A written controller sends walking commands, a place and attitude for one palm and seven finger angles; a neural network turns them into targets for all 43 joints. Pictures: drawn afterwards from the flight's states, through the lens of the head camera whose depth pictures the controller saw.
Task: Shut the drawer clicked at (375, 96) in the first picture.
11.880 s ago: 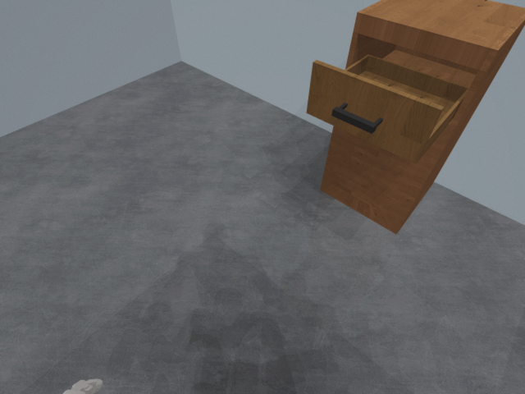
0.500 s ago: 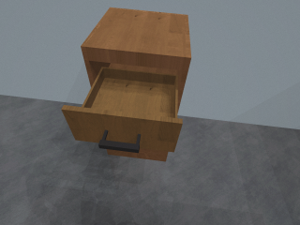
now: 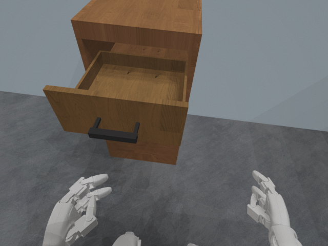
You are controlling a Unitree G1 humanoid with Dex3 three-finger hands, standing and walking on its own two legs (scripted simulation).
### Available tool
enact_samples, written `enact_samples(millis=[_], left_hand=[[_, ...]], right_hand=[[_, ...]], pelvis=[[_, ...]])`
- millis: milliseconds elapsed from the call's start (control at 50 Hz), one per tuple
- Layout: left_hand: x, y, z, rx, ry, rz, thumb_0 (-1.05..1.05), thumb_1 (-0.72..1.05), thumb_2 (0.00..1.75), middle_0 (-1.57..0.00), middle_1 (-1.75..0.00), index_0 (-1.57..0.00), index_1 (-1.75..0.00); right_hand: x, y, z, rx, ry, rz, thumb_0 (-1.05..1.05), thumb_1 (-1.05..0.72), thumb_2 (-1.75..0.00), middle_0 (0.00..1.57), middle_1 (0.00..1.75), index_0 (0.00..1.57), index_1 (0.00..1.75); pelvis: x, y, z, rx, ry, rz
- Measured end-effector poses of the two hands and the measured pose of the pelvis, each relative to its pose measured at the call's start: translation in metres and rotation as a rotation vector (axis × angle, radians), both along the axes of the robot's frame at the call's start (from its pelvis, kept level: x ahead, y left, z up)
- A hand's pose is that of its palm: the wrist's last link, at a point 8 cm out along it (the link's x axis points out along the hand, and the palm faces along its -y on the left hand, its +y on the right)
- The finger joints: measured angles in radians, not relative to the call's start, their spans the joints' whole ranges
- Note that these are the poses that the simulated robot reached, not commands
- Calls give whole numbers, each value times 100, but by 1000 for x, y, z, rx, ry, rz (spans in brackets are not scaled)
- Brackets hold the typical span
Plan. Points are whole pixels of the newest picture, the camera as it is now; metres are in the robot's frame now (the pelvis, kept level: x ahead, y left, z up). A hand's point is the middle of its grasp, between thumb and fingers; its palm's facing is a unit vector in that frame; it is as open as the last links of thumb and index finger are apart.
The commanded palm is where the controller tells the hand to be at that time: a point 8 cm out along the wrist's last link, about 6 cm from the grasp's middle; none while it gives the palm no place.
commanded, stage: raise the hand and make a fist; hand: left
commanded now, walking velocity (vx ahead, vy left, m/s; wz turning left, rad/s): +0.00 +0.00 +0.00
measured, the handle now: (115, 129) +0.42 +0.17 +0.02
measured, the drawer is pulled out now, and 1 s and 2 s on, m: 0.28 0.28 0.28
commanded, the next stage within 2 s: bring the fist close to the handle in 1.46 s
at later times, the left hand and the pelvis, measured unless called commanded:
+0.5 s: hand (88, 193) +0.21 +0.17 +0.07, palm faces -0.03 -1.00 -0.04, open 3.5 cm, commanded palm +0.18 +0.22 +0.08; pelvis +0.02 +0.00 +0.02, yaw +1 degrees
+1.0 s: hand (95, 182) +0.22 +0.15 +0.11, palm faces -0.06 -1.00 -0.02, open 3.2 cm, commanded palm +0.20 +0.20 +0.12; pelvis +0.03 +0.03 +0.02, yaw +1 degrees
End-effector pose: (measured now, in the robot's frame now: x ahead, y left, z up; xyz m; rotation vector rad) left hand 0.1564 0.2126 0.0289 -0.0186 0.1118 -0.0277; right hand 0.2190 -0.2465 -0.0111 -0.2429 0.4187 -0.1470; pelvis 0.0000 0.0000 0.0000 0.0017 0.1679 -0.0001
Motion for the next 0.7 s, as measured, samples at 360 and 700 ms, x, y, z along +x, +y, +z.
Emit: enact_samples(millis=[360, 700], left_hand=[[43, 6, 37, 57, -3, -32, 2, 90, 90, -83, -99, -83, -98], [38, 9, 58, 29, -91, -30, 2, 90, 90, -117, -135, -117, -135]], right_hand=[[-57, 12, -69, 120, 297, -65, 2, -90, -90, 20, 30, 21, 30], [-27, 15, -27, 18, 191, -58, 2, -91, -90, 20, 30, 20, 30]], pelvis=[[13, -14, 7, -3, 28, 20], [24, 18, 17, -24, 16, 14]])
